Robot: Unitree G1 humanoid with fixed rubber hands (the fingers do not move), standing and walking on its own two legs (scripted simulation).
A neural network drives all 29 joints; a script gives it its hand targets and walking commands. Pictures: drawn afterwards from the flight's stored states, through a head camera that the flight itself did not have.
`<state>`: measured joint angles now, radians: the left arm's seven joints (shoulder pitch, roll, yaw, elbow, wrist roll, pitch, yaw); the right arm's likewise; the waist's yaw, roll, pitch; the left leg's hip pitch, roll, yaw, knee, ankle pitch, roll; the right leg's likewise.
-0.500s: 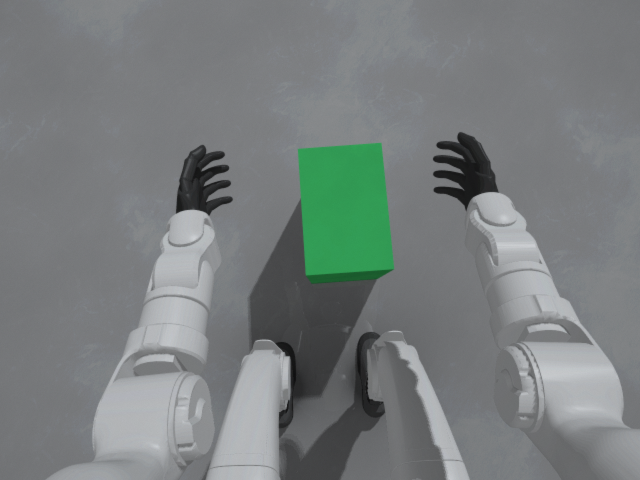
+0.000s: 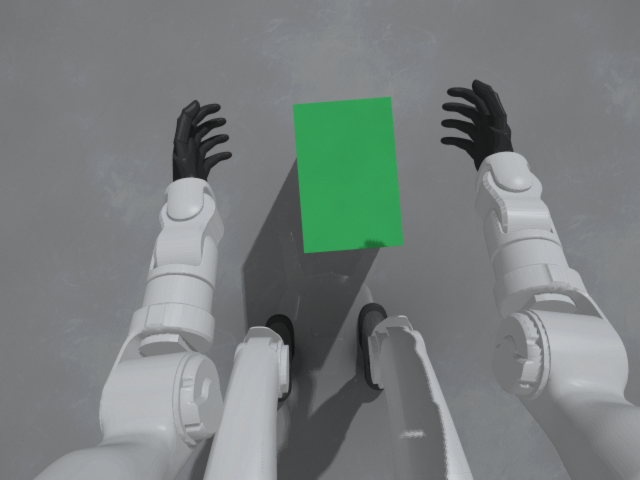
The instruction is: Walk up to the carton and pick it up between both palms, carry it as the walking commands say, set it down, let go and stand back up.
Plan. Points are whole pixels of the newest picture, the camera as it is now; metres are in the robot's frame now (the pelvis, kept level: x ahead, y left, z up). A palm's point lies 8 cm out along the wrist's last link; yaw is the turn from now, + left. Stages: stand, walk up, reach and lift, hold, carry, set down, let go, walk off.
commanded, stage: reach and lift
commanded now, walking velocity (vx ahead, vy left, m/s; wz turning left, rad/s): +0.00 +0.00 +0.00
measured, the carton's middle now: (343, 187) +0.48 -0.06 -0.49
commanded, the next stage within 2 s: none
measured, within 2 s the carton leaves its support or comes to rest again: neither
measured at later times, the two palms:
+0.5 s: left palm (227, 191) +0.46 +0.14 -0.29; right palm (445, 177) +0.46 -0.21 -0.30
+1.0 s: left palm (245, 204) +0.45 +0.14 -0.42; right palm (419, 191) +0.45 -0.20 -0.43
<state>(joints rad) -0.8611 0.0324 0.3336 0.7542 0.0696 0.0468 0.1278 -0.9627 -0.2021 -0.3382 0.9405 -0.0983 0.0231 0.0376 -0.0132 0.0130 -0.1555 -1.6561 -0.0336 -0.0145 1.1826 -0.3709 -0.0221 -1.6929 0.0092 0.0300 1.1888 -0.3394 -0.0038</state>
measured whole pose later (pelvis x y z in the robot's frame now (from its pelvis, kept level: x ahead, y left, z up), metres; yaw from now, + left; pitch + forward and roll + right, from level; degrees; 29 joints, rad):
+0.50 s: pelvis -0.03 +0.00 -0.15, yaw +1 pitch +49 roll +3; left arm -1.03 0.12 0.21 0.81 -0.08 0.07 0.19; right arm -1.09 -0.31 -0.18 0.95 0.08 0.05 -0.04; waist -0.01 0.02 -0.05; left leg -2.11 -0.07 -0.01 1.79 -0.53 -0.03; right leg -2.15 0.03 0.05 1.79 -0.49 0.01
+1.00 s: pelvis -0.05 +0.00 -0.24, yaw +1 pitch +42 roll +3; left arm -1.23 0.21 0.12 1.02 -0.21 0.00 0.18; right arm -1.29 -0.36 -0.06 1.11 0.19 -0.02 -0.09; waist -0.01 0.03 0.21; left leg -2.28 -0.07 -0.01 2.10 -0.56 -0.06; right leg -2.33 0.04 0.04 2.10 -0.51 0.00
